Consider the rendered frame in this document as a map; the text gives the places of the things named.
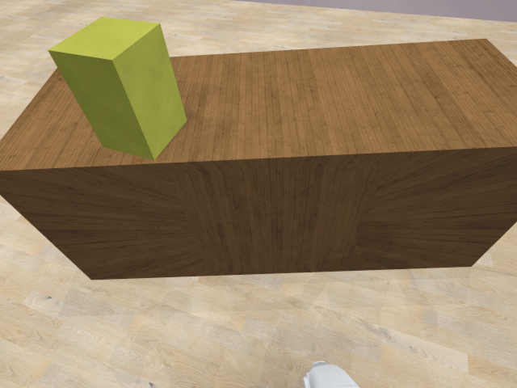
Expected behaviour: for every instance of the pedestal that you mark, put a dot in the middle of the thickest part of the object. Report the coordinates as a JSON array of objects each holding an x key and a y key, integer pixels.
[{"x": 373, "y": 157}]

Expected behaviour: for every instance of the robot right thigh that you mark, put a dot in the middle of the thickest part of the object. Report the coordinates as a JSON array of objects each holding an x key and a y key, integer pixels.
[{"x": 328, "y": 376}]

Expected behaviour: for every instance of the right robot shin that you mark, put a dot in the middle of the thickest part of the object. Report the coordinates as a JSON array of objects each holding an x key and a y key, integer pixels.
[{"x": 319, "y": 363}]

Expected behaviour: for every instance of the carton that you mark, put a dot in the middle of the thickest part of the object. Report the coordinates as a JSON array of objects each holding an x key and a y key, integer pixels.
[{"x": 120, "y": 73}]

